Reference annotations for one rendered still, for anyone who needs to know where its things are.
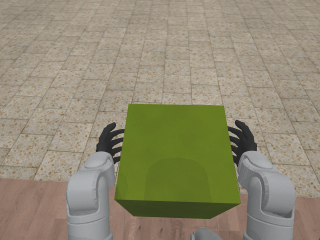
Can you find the robot left hand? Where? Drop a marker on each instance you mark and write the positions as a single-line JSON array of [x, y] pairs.
[[105, 143]]

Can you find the right robot forearm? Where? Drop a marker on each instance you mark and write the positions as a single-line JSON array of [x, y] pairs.
[[271, 198]]

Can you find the robot right thigh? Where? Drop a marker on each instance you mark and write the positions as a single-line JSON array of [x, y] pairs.
[[204, 234]]

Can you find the robot right hand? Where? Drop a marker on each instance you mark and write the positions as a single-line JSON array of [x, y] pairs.
[[245, 142]]

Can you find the right robot shin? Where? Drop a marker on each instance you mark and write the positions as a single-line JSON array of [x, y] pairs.
[[201, 228]]

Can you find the carton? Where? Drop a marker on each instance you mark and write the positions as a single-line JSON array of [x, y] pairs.
[[176, 162]]

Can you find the left robot forearm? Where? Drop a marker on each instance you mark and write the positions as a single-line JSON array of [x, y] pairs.
[[87, 199]]

